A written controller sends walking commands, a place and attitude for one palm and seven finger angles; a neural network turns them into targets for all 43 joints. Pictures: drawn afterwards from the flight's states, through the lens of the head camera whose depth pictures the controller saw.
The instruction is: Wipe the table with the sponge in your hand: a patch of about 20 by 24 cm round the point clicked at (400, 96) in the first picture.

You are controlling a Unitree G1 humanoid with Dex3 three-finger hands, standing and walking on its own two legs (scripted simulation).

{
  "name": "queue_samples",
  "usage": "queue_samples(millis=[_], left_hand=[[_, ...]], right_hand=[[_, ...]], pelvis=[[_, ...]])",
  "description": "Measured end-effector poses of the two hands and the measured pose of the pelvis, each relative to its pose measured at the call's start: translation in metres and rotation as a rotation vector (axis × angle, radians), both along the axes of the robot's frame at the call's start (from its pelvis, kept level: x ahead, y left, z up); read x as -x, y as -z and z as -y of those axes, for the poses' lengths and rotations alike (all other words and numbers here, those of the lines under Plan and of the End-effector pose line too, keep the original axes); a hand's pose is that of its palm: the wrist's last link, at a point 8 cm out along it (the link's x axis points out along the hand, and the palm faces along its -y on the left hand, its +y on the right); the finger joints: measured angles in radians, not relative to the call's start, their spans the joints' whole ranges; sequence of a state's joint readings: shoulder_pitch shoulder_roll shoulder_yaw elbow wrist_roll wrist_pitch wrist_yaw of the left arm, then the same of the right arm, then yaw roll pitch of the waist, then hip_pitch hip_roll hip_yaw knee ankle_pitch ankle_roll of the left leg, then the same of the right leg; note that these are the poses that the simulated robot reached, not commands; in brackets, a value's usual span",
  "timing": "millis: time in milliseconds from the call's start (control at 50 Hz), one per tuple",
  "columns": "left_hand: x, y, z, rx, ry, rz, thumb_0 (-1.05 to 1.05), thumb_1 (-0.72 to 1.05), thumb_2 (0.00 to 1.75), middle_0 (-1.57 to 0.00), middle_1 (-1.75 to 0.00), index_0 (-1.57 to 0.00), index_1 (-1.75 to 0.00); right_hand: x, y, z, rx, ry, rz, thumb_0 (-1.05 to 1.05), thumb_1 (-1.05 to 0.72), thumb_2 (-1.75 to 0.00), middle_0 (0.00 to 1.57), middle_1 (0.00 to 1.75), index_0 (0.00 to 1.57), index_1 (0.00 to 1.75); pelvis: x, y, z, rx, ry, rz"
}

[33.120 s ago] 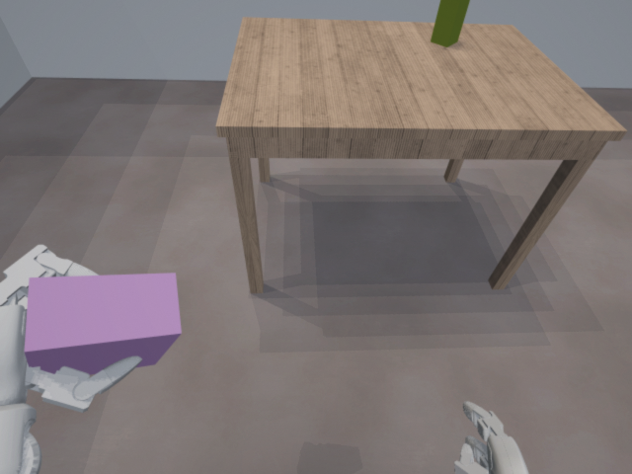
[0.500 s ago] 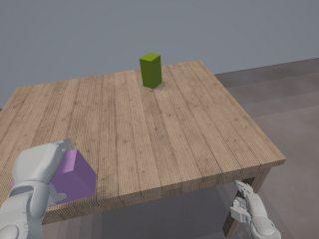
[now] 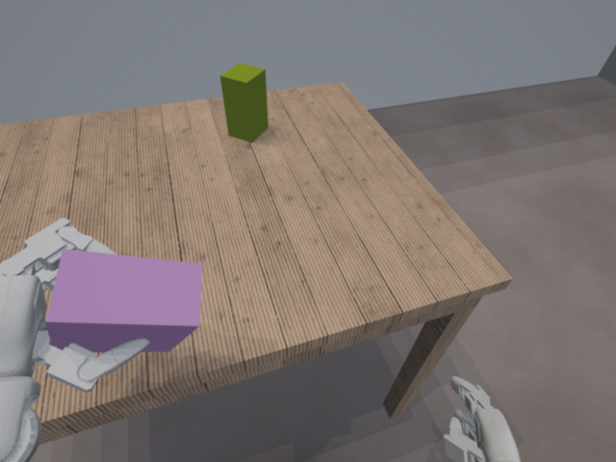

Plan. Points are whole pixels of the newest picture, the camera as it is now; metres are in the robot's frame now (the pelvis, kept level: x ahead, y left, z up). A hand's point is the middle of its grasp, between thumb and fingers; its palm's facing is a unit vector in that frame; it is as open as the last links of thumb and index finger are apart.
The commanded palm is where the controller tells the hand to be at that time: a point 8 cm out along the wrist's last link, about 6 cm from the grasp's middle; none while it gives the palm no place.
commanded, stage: step back with the hand held close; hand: left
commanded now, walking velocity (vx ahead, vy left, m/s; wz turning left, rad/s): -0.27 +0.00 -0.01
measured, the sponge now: (144, 310) +0.22 +0.19 +0.15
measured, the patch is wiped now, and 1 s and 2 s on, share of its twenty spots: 1.00 1.00 1.00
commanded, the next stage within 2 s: stop stepping back and stand still in 1.20 s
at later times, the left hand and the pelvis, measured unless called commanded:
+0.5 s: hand (49, 330) +0.18 +0.25 +0.17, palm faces +0.38 -0.84 -0.40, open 10.1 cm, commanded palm +0.13 +0.30 +0.19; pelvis -0.03 +0.02 -0.01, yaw +1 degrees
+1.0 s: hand (36, 400) +0.13 +0.23 +0.18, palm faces +0.29 -0.87 -0.39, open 10.1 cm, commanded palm +0.07 +0.29 +0.19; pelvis -0.09 +0.01 +0.00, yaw +0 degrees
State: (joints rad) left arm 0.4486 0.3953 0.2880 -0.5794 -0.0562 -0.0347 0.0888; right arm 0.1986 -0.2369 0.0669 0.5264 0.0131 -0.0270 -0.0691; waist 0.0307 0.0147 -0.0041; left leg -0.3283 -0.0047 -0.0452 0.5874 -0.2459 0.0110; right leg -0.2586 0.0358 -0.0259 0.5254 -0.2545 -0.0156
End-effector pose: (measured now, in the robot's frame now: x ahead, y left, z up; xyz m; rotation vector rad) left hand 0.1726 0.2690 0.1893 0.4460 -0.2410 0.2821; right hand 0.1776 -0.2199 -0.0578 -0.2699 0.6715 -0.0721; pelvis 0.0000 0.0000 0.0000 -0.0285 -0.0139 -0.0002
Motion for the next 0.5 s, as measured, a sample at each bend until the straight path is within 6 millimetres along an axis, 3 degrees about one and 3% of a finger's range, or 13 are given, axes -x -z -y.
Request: queue_samples(millis=[120, 220, 300, 500], left_hand=[[-0.003, -0.004, -0.019, -0.049, -0.005, 0.036, -0.01, -0.5, 1.04, -0.72, -1.34, -0.74, -1.33], [-0.002, 0.007, -0.031, -0.06, -0.026, -0.007, -0.01, -0.5, 1.04, -0.72, -1.34, -0.74, -1.33], [0.006, 0.007, -0.029, -0.073, -0.017, -0.009, -0.01, -0.5, 1.04, -0.72, -1.34, -0.74, -1.33], [0.03, 0.002, -0.025, -0.045, -0.032, 0.082, -0.01, -0.5, 1.04, -0.72, -1.34, -0.74, -1.33]], right_hand=[[0.049, 0.023, 0.018, 0.03, 0.129, -0.136, 0.02, -0.9, -0.9, 0.21, 0.3, 0.2, 0.3], [0.067, 0.027, 0.016, 0.036, 0.161, -0.156, 0.02, -0.9, -0.9, 0.2, 0.3, 0.2, 0.3], [0.064, 0.024, 0.008, 0.026, 0.134, -0.118, 0.02, -0.9, -0.9, 0.2, 0.3, 0.2, 0.3], [0.035, 0.017, -0.007, 0.008, 0.047, -0.02, 0.02, -0.9, -0.9, 0.21, 0.3, 0.2, 0.3]], pelvis=[[0.001, 0.004, -0.011, 0.003, 0.002, -0.034], [0.006, 0.006, -0.017, 0.0, 0.01, -0.045], [0.011, 0.006, -0.019, -0.004, 0.015, -0.044], [0.027, 0.012, -0.016, 0.017, -0.014, -0.047]])
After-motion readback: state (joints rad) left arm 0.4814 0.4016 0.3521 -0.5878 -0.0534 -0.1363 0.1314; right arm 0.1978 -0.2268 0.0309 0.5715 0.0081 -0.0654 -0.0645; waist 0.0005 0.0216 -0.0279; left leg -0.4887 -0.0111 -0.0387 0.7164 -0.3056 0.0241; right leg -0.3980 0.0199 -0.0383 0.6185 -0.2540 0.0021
